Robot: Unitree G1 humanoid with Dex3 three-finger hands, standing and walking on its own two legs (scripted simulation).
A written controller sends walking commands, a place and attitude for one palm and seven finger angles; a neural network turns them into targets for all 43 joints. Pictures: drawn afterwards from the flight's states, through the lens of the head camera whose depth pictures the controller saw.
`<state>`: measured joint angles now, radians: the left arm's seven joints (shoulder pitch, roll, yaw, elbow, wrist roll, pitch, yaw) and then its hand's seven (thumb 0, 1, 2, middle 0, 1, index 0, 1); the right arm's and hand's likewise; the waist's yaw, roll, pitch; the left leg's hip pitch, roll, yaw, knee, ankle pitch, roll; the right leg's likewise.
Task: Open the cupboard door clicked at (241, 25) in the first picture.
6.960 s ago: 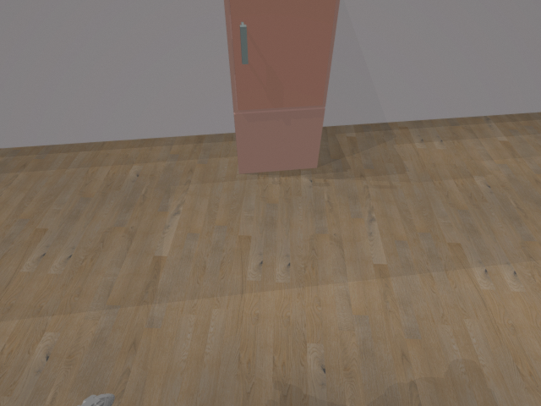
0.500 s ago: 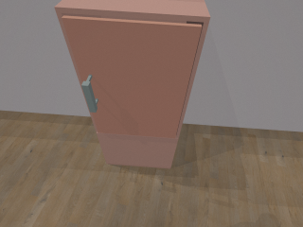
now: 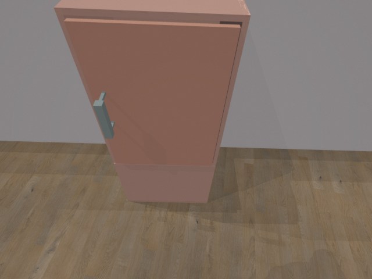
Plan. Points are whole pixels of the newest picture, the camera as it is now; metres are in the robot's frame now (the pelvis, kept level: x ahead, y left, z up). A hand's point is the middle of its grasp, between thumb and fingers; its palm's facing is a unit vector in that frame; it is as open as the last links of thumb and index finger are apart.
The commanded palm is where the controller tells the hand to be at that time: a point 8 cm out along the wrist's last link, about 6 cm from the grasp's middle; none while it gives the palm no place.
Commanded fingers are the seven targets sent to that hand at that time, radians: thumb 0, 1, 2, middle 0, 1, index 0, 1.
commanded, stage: look again from close up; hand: left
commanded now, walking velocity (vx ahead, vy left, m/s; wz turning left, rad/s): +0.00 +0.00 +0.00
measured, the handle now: (106, 115) +0.57 +0.28 -0.03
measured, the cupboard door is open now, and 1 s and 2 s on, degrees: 0 0 0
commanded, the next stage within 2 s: shuffle to correct the standing spot in 0.48 s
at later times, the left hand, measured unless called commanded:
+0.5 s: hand out of the picture -0.04 +0.16 -0.18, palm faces +0.03 -0.98 -0.19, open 7.4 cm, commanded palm none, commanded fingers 0.00 0.90 0.90 -0.20 -0.30 -0.20 -0.30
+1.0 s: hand out of the picture -0.06 +0.18 -0.17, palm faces +0.05 -0.98 -0.18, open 7.4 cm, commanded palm none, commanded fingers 0.00 0.90 0.90 -0.20 -0.30 -0.20 -0.30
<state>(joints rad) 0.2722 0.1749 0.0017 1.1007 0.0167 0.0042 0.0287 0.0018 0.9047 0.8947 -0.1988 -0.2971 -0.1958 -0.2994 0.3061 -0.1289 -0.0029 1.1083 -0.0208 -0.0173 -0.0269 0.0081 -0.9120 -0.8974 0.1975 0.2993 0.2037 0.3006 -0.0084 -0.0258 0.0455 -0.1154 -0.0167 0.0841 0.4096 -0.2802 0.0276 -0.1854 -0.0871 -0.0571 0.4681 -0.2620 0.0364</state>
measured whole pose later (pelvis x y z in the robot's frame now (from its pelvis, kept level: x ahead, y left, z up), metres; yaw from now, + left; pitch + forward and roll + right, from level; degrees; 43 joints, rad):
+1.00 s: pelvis -0.06 +0.01 +0.00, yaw +0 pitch -1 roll -1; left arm 0.36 0.12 0.05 1.05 0.03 0.02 0.01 0.00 0.91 0.89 -0.20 -0.30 -0.19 -0.30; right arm 0.43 -0.15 -0.03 1.13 -0.03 0.02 -0.02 0.01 -0.91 -0.90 0.20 0.30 0.20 0.30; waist -0.02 0.03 -0.01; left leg -0.23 -0.01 0.07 0.46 -0.23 0.06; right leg -0.31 -0.04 -0.11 0.74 -0.42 -0.01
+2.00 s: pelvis +0.04 +0.12 +0.00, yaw -1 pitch -1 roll -1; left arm 0.19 0.16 0.04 0.99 0.02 0.05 0.03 0.00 0.92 0.89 -0.20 -0.30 -0.20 -0.30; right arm 0.24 -0.14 -0.03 1.07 -0.03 0.01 -0.05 0.01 -0.93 -0.90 0.20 0.30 0.20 0.30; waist -0.01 -0.02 0.06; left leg -0.24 -0.01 0.11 0.51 -0.27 0.08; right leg -0.28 -0.03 -0.03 0.70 -0.42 0.00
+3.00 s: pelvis +0.02 +0.10 -0.01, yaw +0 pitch +0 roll -1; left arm 0.36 0.10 -0.01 1.10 0.02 -0.03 0.04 0.00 0.90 0.89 -0.20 -0.30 -0.20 -0.30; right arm 0.33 -0.12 -0.01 1.09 -0.03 -0.01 -0.01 0.01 -0.91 -0.90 0.20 0.30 0.20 0.30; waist -0.03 0.02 0.01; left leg -0.33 0.01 0.07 0.57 -0.24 0.04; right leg -0.22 -0.02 -0.07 0.53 -0.31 0.00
